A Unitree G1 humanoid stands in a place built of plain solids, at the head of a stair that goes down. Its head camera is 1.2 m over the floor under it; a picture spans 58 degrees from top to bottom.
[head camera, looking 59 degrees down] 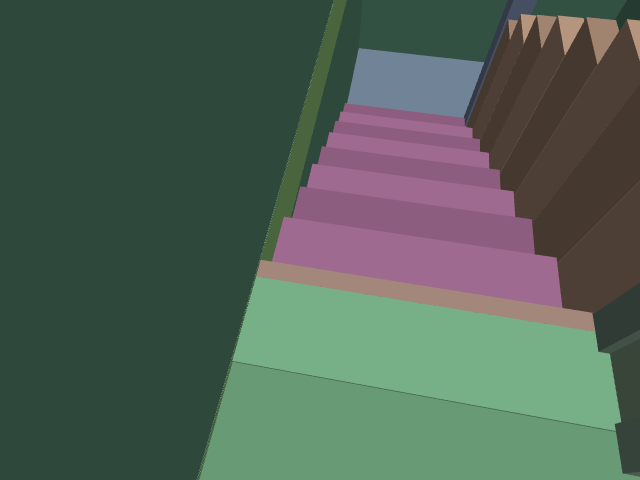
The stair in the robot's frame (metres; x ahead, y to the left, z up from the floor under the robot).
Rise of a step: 0.16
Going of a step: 0.28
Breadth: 1.00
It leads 10 degrees to the right of straight ahead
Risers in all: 9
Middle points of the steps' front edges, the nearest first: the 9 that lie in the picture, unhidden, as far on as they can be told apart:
0.56 -0.31 0.00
0.83 -0.36 -0.16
1.11 -0.40 -0.33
1.38 -0.45 -0.49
1.66 -0.50 -0.65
1.93 -0.55 -0.82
2.20 -0.60 -0.98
2.48 -0.65 -1.15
2.75 -0.70 -1.31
